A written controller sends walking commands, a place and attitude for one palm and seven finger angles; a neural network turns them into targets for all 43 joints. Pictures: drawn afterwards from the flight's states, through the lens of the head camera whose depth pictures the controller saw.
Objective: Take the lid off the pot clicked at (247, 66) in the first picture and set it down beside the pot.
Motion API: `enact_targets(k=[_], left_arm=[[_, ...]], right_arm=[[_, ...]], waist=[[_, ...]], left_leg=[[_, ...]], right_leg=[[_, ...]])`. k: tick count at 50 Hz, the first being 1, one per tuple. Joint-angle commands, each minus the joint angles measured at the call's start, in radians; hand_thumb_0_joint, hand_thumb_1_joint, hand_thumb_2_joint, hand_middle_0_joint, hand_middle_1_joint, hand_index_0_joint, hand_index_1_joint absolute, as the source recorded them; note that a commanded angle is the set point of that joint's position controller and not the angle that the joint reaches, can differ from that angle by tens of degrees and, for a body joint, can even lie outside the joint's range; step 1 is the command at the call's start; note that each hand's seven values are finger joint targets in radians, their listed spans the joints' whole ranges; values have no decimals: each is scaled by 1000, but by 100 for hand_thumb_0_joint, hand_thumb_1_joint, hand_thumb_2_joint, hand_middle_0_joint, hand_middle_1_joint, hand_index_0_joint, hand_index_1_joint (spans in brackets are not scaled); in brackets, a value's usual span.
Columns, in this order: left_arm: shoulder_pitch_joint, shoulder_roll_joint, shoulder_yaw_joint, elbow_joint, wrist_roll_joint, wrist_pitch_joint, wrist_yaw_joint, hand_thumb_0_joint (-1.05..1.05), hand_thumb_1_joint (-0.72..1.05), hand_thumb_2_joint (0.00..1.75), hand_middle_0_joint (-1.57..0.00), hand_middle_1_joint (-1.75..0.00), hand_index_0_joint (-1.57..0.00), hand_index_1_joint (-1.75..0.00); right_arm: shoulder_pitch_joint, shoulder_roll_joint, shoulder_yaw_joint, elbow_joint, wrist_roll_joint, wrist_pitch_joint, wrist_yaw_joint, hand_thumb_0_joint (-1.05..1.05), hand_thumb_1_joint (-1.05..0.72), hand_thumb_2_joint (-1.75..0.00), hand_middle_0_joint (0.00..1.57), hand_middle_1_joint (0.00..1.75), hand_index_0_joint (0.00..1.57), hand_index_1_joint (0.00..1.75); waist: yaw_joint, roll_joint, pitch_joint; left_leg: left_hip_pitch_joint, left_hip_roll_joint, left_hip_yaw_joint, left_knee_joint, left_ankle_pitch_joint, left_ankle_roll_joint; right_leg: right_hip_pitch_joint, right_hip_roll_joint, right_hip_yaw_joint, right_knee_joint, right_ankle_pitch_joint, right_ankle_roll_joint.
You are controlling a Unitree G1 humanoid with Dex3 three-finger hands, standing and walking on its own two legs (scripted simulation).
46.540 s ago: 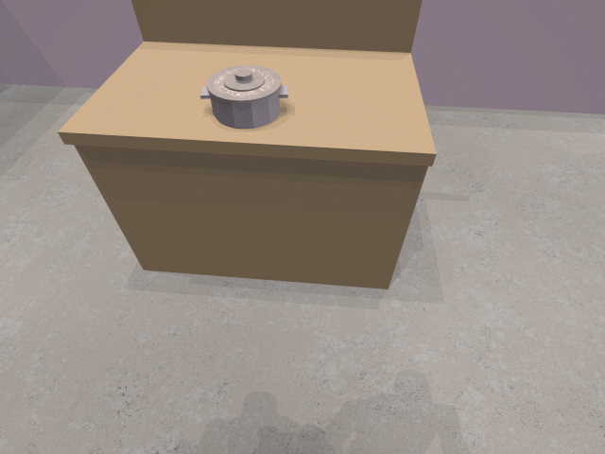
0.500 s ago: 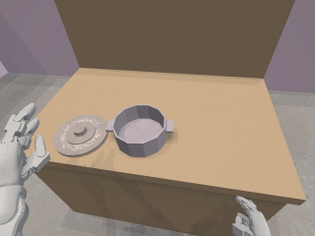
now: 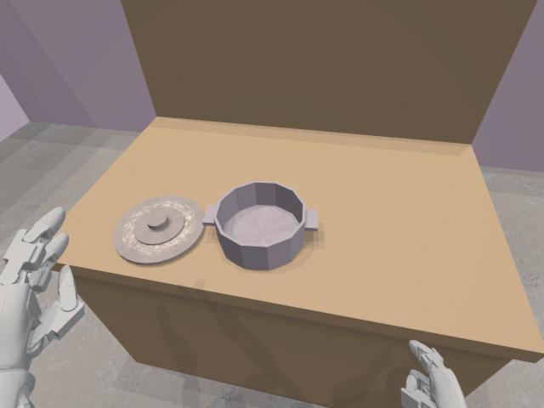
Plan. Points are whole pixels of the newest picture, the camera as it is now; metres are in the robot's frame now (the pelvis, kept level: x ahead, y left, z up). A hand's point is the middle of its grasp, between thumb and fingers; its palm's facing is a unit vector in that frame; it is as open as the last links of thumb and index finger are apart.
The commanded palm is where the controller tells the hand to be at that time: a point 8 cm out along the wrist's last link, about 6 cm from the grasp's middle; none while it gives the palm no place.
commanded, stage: step back with the hand held close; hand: left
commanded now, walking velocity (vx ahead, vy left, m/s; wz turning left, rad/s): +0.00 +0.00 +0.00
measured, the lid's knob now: (157, 220) +0.49 +0.32 -0.05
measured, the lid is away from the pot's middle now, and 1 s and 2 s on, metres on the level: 0.23 0.23 0.23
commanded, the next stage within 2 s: stop stepping back and stand still in 1.42 s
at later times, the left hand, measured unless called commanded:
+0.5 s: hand (35, 315) +0.17 +0.28 +0.15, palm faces +0.18 -0.81 -0.55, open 7.4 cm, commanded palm +0.11 +0.33 +0.17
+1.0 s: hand out of the picture +0.11 +0.30 +0.15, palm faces +0.28 -0.85 -0.44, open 7.4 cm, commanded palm +0.04 +0.35 +0.17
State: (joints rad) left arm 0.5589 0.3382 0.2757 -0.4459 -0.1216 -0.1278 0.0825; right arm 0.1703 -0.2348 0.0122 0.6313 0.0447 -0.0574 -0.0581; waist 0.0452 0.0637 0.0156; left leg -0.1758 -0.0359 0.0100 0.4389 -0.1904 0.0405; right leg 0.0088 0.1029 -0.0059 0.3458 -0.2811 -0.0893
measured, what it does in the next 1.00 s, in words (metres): shifts its weight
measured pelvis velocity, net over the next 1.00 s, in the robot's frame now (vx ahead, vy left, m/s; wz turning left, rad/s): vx -0.09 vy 0.08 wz -0.02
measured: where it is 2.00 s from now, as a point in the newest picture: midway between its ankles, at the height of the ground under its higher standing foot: outside the picture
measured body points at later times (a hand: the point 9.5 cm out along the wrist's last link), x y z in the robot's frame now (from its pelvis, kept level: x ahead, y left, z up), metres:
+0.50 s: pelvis -0.03 +0.05 -0.01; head +0.02 +0.06 +0.44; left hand +0.15 +0.32 +0.18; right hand +0.13 -0.19 -0.09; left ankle +0.03 +0.09 -0.74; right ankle -0.05 -0.06 -0.74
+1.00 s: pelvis -0.09 +0.08 -0.02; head -0.06 +0.12 +0.42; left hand +0.09 +0.35 +0.18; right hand +0.06 -0.18 -0.08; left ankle +0.03 +0.10 -0.74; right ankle -0.06 -0.07 -0.74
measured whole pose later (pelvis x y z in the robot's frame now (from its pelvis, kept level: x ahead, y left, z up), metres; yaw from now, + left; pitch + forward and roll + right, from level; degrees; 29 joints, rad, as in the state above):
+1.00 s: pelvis -0.09 +0.08 -0.02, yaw -1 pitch -1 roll -5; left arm 0.64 0.44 0.41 -0.72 -0.05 -0.23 0.13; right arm 0.25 -0.22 -0.01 0.52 0.02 -0.07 -0.05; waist -0.02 -0.02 0.08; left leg -0.50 -0.03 0.07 0.65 -0.20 0.10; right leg -0.36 0.00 -0.11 0.66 -0.34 -0.01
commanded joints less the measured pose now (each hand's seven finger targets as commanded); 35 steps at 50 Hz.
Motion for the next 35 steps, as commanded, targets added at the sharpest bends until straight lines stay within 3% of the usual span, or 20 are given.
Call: enact_targets(k=[1,2,3,4,5,6,8,10,12,13,14,16,18,21,23,27,31,33,35], left_arm=[[-53,170,112,-188,-2,-57,21,0,90,90,-20,-30,-20,-30],[-78,178,110,-223,-2,-59,21,0,90,90,-20,-30,-20,-30],[-259,367,307,-336,-1,-119,36,0,90,90,-20,-30,-20,-30],[-281,351,300,-338,23,-146,35,0,90,90,-20,-30,-20,-30],[-166,283,264,-217,27,-143,27,0,90,90,-20,-30,-20,-30],[-94,222,219,-173,32,-135,15,0,90,90,-20,-30,-20,-30],[-37,164,167,-206,38,-138,-5,0,90,90,-20,-30,-20,-30],[34,147,152,-227,37,-128,-10,0,90,90,-20,-30,-20,-30],[64,181,184,-288,44,-119,-5,0,90,90,-20,-30,-20,-30],[60,226,219,-348,47,-120,2,0,90,90,-20,-30,-20,-30],[98,228,233,-357,48,-116,7,0,90,90,-20,-30,-20,-30],[128,252,260,-408,47,-109,12,0,90,90,-20,-30,-20,-30],[140,291,292,-452,45,-105,23,0,90,90,-20,-30,-20,-30],[178,265,286,-440,37,-106,27,0,90,90,-20,-30,-20,-30],[188,271,292,-431,35,-107,29,0,90,90,-20,-30,-20,-30],[150,234,261,-404,39,-106,30,0,90,90,-20,-30,-20,-30],[113,227,237,-406,50,-97,38,0,90,90,-20,-30,-20,-30],[112,259,262,-418,57,-94,44,0,90,90,-20,-30,-20,-30],[111,236,238,-416,61,-92,42,0,90,90,-20,-30,-20,-30]], right_arm=[[-165,-90,-33,-174,-7,-59,-6,0,-90,-90,20,30,20,30],[-167,-94,-32,-180,-5,-61,-5,0,-90,-90,20,30,20,30],[-133,-101,-23,-233,3,-44,1,0,-90,-90,20,30,20,30],[-144,-86,-32,-196,-14,-44,4,0,-90,-90,20,30,20,30],[-120,-88,-42,-181,-19,-40,9,0,-90,-90,20,30,20,30],[-108,-89,-49,-189,-14,-35,20,0,-90,-90,20,30,20,30],[-105,-101,-55,-212,-6,-25,34,0,-90,-90,20,30,20,30],[-90,-114,-61,-229,-2,-9,37,0,-90,-90,20,30,20,30],[-90,-116,-66,-254,-4,6,36,0,-90,-90,20,30,20,30],[-93,-123,-66,-264,-6,10,37,0,-90,-90,20,30,20,30],[-90,-111,-66,-272,-10,15,35,0,-90,-90,20,30,20,30],[-76,-102,-71,-286,-15,19,31,0,-90,-90,20,30,20,30],[-66,-107,-71,-288,-17,17,26,0,-90,-90,20,30,20,30],[-43,-102,-73,-282,-15,5,18,0,-90,-90,20,30,20,30],[-38,-106,-77,-280,-14,-7,13,0,-90,-90,20,30,20,30],[-16,-111,-77,-272,-20,-36,3,0,-90,-90,20,30,20,30],[-4,-116,-72,-270,-27,-60,-1,0,-90,-90,20,30,20,30],[-15,-115,-70,-275,-26,-62,-1,0,-90,-90,20,30,20,30],[-14,-111,-66,-285,-22,-58,2,0,-90,-90,20,30,20,30]], waist=[[3,-29,-30],[2,-17,-40],[-14,4,83],[-10,-79,47],[-17,-175,58],[-19,-203,39],[-25,-85,-25],[-28,0,-75],[-24,6,-116],[-22,28,-145],[-18,22,-164],[-20,46,-170],[-22,61,-174],[-30,67,-147],[-36,41,-149],[-45,45,-101],[-43,16,-89],[-39,14,-89],[-42,7,-62]], left_leg=[[198,57,-29,-18,135,3],[200,57,-30,-18,137,1],[147,76,-65,14,39,18],[115,70,-73,58,33,23],[86,64,-64,100,45,24],[64,64,-54,115,65,22],[76,80,-37,83,121,31],[108,117,-63,44,204,45],[103,165,-110,28,294,63],[97,191,-140,15,323,72],[68,209,-165,2,350,75],[29,240,-192,-18,362,71],[-1,253,-210,-21,347,64],[-63,250,-216,-33,236,49],[-69,246,-224,-50,157,41],[-157,270,-255,-155,-100,38],[-179,273,-253,-187,-198,31],[-222,261,-239,-187,-279,28],[-290,232,-214,-162,-367,13]], right_leg=[[-230,-116,49,-106,203,59],[-226,-118,52,-107,202,59],[-334,-181,168,-147,227,80],[-316,-203,220,-145,288,95],[-305,-221,235,-142,333,108],[-273,-237,238,-116,414,125],[-229,-234,186,-35,513,142],[-234,-204,137,47,478,153],[-241,-170,102,119,395,154],[-238,-155,89,160,332,144],[-230,-140,71,189,250,132],[-235,-135,65,200,65,111],[-221,-136,64,181,6,98],[-201,-140,52,162,-17,85],[-203,-136,46,159,-33,83],[-205,-122,14,242,-130,86],[-197,-125,0,246,-130,87],[-161,-130,-3,218,-113,81],[-137,-145,-7,177,-96,65]])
